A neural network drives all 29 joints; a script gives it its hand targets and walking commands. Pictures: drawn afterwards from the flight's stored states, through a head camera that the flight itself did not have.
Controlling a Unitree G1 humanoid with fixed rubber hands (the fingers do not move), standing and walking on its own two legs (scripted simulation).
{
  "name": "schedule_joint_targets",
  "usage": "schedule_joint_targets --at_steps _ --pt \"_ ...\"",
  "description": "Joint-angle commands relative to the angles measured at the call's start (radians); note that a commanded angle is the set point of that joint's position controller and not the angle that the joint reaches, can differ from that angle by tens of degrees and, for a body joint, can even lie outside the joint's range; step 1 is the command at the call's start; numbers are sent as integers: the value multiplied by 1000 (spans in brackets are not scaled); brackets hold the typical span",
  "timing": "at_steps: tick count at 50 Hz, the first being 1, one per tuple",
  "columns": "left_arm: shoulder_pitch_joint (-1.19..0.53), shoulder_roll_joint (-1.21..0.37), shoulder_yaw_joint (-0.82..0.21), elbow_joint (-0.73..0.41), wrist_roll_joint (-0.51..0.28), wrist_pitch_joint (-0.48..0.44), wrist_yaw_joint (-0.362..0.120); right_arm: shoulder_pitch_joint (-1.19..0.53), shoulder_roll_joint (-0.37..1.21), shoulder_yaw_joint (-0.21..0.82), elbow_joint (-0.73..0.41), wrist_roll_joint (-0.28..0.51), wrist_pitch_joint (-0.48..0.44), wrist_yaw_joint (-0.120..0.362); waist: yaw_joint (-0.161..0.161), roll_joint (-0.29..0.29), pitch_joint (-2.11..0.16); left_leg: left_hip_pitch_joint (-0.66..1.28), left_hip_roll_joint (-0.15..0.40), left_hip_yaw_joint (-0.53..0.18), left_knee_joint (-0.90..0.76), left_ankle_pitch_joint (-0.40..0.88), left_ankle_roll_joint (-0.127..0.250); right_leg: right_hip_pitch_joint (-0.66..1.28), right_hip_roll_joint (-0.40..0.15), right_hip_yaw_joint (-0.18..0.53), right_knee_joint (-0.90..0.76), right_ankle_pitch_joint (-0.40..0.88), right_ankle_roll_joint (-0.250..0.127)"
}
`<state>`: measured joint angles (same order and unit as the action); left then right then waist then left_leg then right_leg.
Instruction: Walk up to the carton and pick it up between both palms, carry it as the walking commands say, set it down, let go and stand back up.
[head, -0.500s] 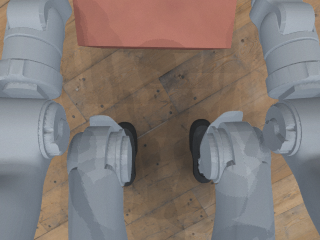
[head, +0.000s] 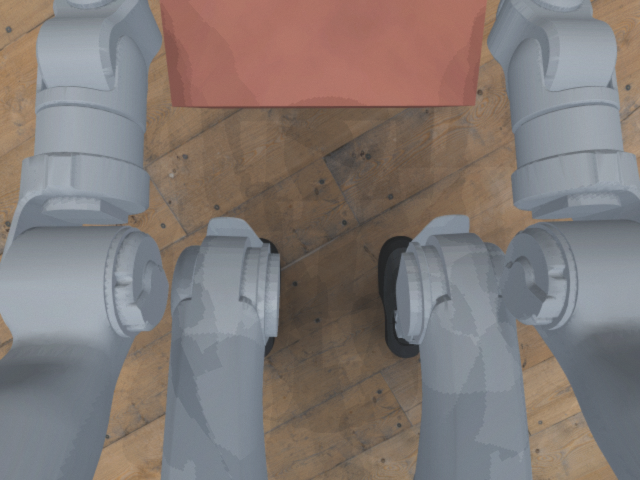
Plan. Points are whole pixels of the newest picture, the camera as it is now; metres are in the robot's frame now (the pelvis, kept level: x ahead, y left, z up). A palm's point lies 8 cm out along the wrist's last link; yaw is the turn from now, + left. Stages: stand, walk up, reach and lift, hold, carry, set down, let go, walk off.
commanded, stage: reach and lift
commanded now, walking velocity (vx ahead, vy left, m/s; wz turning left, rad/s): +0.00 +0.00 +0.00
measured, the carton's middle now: out of the picture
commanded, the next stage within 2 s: none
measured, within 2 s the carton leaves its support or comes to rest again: neither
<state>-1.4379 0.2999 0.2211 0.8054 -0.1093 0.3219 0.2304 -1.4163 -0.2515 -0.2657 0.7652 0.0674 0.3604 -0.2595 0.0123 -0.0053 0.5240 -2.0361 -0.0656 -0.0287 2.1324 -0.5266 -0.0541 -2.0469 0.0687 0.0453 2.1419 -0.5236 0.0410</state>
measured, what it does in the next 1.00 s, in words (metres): rises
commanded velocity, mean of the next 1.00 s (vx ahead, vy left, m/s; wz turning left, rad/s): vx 0.00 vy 0.00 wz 0.00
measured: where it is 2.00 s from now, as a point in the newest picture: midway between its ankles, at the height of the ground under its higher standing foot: (329, 317)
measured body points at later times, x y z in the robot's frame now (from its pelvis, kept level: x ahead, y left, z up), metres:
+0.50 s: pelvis -0.02 -0.01 +0.04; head +0.32 -0.01 +0.33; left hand +0.56 +0.17 -0.04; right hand +0.55 -0.18 -0.05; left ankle +0.14 +0.13 -0.36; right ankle +0.14 -0.12 -0.36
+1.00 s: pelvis -0.02 +0.00 +0.10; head +0.30 +0.00 +0.40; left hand +0.54 +0.17 +0.03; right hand +0.53 -0.17 +0.02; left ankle +0.14 +0.13 -0.36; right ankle +0.14 -0.12 -0.36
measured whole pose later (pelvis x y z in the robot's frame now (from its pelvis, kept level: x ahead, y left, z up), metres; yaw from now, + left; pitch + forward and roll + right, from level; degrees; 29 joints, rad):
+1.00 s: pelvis -0.02 +0.00 +0.10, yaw +0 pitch +19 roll +0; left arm -1.34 0.24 0.26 0.65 -0.03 0.45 0.23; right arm -1.32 -0.20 -0.32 0.65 0.01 0.46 -0.23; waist 0.00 -0.01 0.52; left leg -1.69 -0.09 -0.07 1.82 -0.45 -0.06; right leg -1.69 0.09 0.05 1.82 -0.45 0.05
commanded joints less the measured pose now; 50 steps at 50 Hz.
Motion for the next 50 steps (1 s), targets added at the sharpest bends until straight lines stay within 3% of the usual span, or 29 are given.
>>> schedule_joint_targets --at_steps 1,4,5,6,7,12,13,14,15,16,17,20,22,23,26,29,32,33,35,36,38,39,40,42,43,46,47,48,50 --pt "-689 -1114 -448 -261 -129 0 -407 -735 952 473 -231 111 -47 448 -27 13 -2232 647 -46 117 -231 234 48 641 39 -137 -229 211 -58" --pt "-807 -1073 -482 -359 -148 -8 -412 -723 998 500 -215 132 -29 458 -11 6 -2317 684 -45 127 -248 236 49 711 39 -132 -238 245 -47" --pt "-680 -1103 -484 -317 -161 14 -409 -782 986 536 -381 152 -34 451 -39 -35 -2474 761 -60 137 -252 275 61 810 53 -144 -252 273 -39" --pt "-672 -1100 -444 -238 -128 23 -408 -843 970 529 -327 163 -29 457 23 -14 -2354 704 -58 133 -262 229 66 721 41 -138 -246 218 -35" --pt "-608 -1167 -476 -208 -135 43 -404 -816 963 543 -382 152 -26 459 -12 -3 -2442 788 -53 141 -260 254 48 739 52 -149 -274 224 -43" --pt "-667 -1127 -471 -278 -136 49 -416 -804 1004 568 -337 161 4 468 0 -50 -2392 749 -61 123 -296 221 62 760 54 -141 -297 201 -37" --pt "-649 -1137 -452 -268 -119 52 -417 -815 1019 553 -347 175 4 475 43 -7 -2409 781 -57 144 -297 229 56 742 54 -130 -320 204 -44" --pt "-740 -1132 -488 -379 -141 51 -416 -787 1032 559 -323 174 15 474 -16 -16 -2496 816 -59 130 -308 250 50 815 57 -143 -315 225 -43" --pt "-686 -1135 -450 -293 -104 55 -416 -779 1028 546 -267 170 12 482 43 17 -2376 760 -54 144 -308 205 46 741 45 -124 -330 168 -54" --pt "-729 -1139 -489 -360 -135 55 -411 -771 1036 560 -317 163 19 474 6 -12 -2458 804 -55 125 -328 201 57 796 52 -143 -328 173 -39" --pt "-701 -1117 -459 -339 -119 65 -419 -780 1041 575 -285 190 29 478 56 2 -2436 802 -65 134 -337 229 57 826 42 -132 -327 199 -41" --pt "-639 -1154 -485 -304 -121 82 -425 -791 1056 607 -333 200 30 474 59 -27 -2489 811 -64 136 -339 237 65 853 49 -119 -354 210 -37" --pt "-624 -1137 -436 -255 -100 79 -434 -730 1061 554 -240 148 47 476 13 -58 -2367 717 -63 128 -364 142 71 814 61 -134 -362 126 -34" --pt "-579 -1172 -434 -253 -104 83 -443 -785 1066 586 -364 168 40 471 49 -56 -2448 748 -73 160 -358 165 62 893 64 -119 -390 157 -31" --pt "-711 -1119 -465 -357 -99 68 -450 -697 1065 539 -252 153 34 480 55 16 -2413 755 -67 150 -370 173 52 851 60 -99 -400 151 -59" --pt "-712 -1161 -489 -320 -121 82 -456 -703 1070 509 -217 127 45 468 -24 -8 -2442 775 -62 128 -394 144 53 863 53 -122 -410 141 -54" --pt "-684 -1183 -552 -472 -189 98 -453 -815 1119 654 -508 230 56 458 23 -36 -2800 1002 -83 127 -416 317 61 1127 66 -113 -434 302 -24" --pt "-635 -1138 -484 -295 -139 105 -455 -772 1076 587 -356 174 66 457 16 -20 -2468 792 -68 122 -417 182 61 947 59 -101 -435 184 -27" --pt "-620 -1197 -516 -349 -142 104 -452 -739 1076 613 -402 178 52 469 12 12 -2510 884 -71 120 -436 203 62 959 63 -100 -450 194 -48" --pt "-610 -1172 -496 -326 -124 98 -449 -759 1101 600 -358 195 52 475 54 9 -2454 861 -67 117 -449 187 64 919 60 -98 -463 163 -35" --pt "-642 -1204 -502 -297 -128 111 -459 -763 1054 586 -334 178 55 479 -3 33 -2465 884 -65 108 -457 163 54 937 50 -96 -489 137 -55" --pt "-559 -1188 -437 -203 -93 108 -465 -727 1085 570 -266 149 60 488 38 -31 -2343 816 -68 108 -485 117 64 881 52 -109 -496 87 -38" --pt "-624 -1200 -492 -324 -117 101 -463 -717 1115 579 -330 152 58 484 -21 -17 -2481 872 -69 105 -498 152 61 982 62 -111 -490 152 -34" --pt "-596 -1192 -496 -295 -135 99 -462 -742 1131 618 -330 186 59 484 27 -25 -2487 897 -65 116 -477 189 59 965 54 -98 -513 146 -35" --pt "-596 -1185 -474 -277 -129 110 -465 -752 1099 572 -302 175 65 490 -9 -39 -2458 902 -66 94 -522 137 68 969 57 -117 -529 115 -31" --pt "-599 -1249 -550 -375 -153 111 -450 -765 1095 621 -439 200 49 484 3 27 -2652 1067 -74 85 -524 273 46 1012 70 -125 -516 229 -39" --pt "-684 -1226 -546 -402 -161 106 -450 -728 1086 580 -347 179 60 486 -37 40 -2589 1042 -73 90 -523 216 44 976 59 -131 -526 183 -43" --pt "-595 -1197 -483 -273 -96 103 -447 -642 1125 531 -186 147 70 494 -2 53 -2362 912 -65 99 -540 118 51 874 54 -101 -545 96 -51" --pt "-577 -1216 -516 -326 -112 116 -453 -656 1090 552 -318 144 65 512 -29 35 -2483 1010 -61 70 -569 161 56 934 62 -113 -555 143 -49"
